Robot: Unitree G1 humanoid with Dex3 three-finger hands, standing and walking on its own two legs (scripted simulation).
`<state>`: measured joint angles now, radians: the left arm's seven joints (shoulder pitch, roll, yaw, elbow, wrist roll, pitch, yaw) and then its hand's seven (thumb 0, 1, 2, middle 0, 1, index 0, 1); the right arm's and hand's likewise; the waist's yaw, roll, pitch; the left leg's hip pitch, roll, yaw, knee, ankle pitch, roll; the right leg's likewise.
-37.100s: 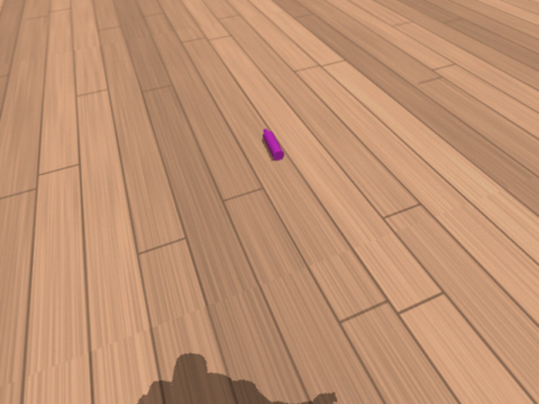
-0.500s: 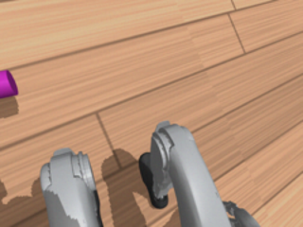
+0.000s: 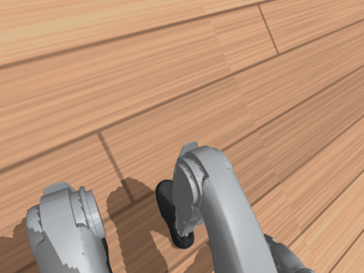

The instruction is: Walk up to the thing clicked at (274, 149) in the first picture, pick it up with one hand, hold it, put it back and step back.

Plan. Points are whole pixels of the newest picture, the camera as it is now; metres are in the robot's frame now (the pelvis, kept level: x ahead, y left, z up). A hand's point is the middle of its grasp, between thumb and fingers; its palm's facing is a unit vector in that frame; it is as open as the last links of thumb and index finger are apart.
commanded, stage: rest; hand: left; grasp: from above
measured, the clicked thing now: out of the picture +0.46 +0.40 -0.25
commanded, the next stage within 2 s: open in 0.94 s
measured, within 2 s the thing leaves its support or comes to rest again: rests again in 1.38 s
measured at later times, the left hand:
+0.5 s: hand out of the picture +0.46 +0.36 -0.24, palm faces -0.46 -0.14 -0.88, open 9.3 cm
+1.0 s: hand out of the picture +0.46 +0.36 -0.26, palm faces -0.47 -0.14 -0.87, open 9.4 cm
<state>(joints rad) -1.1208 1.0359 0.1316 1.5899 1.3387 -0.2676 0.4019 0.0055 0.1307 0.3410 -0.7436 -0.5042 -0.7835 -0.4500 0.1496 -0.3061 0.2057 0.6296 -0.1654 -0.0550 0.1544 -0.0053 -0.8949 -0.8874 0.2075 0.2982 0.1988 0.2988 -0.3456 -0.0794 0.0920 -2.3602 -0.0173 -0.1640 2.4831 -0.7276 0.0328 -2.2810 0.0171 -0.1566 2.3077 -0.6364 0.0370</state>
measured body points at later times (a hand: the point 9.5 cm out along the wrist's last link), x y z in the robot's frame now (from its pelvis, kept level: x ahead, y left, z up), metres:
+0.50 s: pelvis +0.00 +0.00 -0.01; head +0.29 +0.13 +0.31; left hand +0.48 +0.36 -0.19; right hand +0.05 -0.27 -0.06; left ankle +0.06 +0.11 -0.29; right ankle +0.12 -0.12 -0.29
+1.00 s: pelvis -0.01 +0.00 -0.01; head +0.29 +0.13 +0.30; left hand +0.48 +0.36 -0.21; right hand +0.04 -0.27 -0.05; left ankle +0.06 +0.11 -0.29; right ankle +0.12 -0.12 -0.29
